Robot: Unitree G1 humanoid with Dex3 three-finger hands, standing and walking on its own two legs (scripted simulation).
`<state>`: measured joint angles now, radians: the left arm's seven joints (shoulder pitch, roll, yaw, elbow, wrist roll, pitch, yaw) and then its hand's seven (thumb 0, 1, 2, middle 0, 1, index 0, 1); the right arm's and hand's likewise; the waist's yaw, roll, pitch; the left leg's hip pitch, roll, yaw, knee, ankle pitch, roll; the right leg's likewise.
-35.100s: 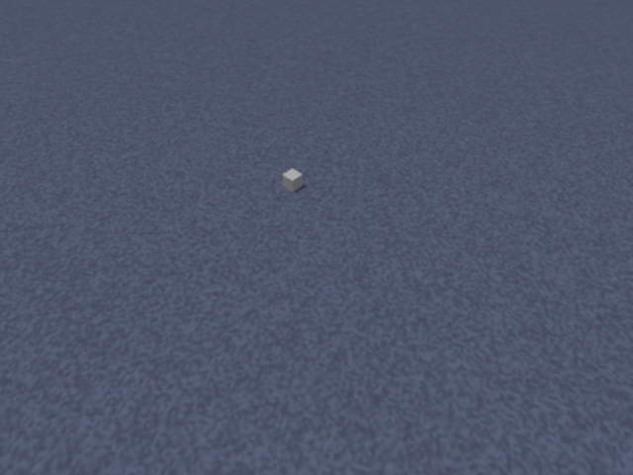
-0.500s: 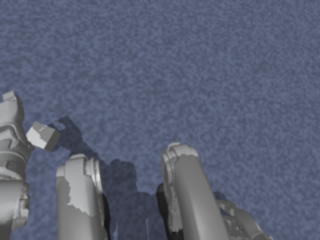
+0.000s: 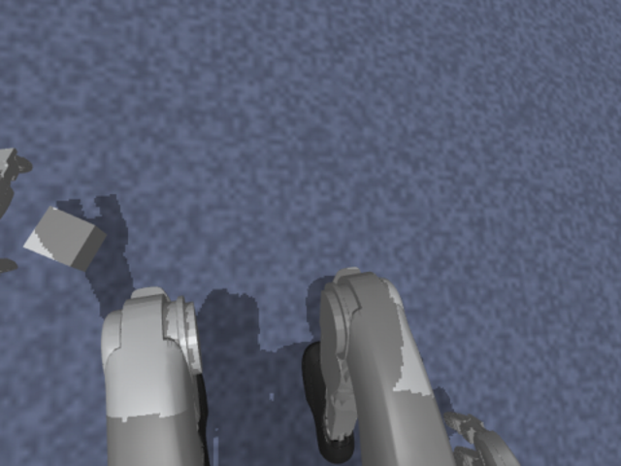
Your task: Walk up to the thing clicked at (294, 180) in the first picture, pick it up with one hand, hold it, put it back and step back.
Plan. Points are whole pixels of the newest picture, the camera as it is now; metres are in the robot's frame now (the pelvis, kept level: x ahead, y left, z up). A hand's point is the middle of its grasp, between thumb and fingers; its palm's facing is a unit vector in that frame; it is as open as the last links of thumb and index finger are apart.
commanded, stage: home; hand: left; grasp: from above
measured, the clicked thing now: (68, 240) +0.42 +0.32 -0.30
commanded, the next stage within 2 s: none
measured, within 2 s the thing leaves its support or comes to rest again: neither
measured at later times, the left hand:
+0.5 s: hand out of the picture +0.26 +0.28 +0.07, palm faces -0.20 -0.75 -0.63, open 8.6 cm
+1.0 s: hand out of the picture +0.22 +0.21 +0.30, palm faces +0.20 -0.95 -0.23, open 7.5 cm
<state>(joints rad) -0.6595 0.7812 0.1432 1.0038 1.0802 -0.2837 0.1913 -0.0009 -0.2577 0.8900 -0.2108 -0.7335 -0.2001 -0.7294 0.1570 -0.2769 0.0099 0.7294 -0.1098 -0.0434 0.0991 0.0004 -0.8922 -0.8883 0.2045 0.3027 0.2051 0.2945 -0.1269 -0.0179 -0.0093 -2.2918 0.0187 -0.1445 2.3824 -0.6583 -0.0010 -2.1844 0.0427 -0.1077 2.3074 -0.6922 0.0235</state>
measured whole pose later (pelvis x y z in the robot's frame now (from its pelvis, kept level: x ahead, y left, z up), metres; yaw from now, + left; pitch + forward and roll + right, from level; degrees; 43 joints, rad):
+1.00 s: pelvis +0.07 +0.00 +0.36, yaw +9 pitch +15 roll -3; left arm 0.43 0.23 0.04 -0.06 -0.06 0.41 0.07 0.01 0.89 0.90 -0.20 -0.30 -0.20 -0.29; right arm 0.30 -0.23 0.04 0.53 0.04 -0.17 -0.17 0.01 -0.90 -0.89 0.21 0.30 0.21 0.30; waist -0.07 0.05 -0.18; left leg -0.89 0.03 -0.07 1.12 -0.49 -0.01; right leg -0.81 0.03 -0.06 1.05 -0.50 0.00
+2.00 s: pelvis +0.08 +0.01 +0.38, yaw +10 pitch +10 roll -2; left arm 0.50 0.22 0.03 -0.12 -0.05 0.44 0.02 0.01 0.89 0.90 -0.20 -0.30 -0.20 -0.29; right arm 0.30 -0.22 0.03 0.54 0.01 -0.24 -0.19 0.01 -0.90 -0.89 0.21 0.30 0.21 0.30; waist -0.04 0.05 -0.16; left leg -0.71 0.02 -0.05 1.01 -0.47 -0.01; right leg -0.63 0.01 -0.04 0.95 -0.49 0.00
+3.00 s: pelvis +0.08 +0.00 +0.37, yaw +10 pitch +10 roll -3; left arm 0.51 0.23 0.02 -0.15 -0.06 0.45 0.02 0.01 0.90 0.90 -0.20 -0.30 -0.20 -0.29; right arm 0.30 -0.23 0.03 0.52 0.01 -0.23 -0.19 0.01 -0.90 -0.89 0.21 0.30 0.21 0.30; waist -0.04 0.05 -0.16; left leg -0.72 0.02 -0.06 1.02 -0.47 -0.01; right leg -0.65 0.02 -0.05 0.96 -0.49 0.00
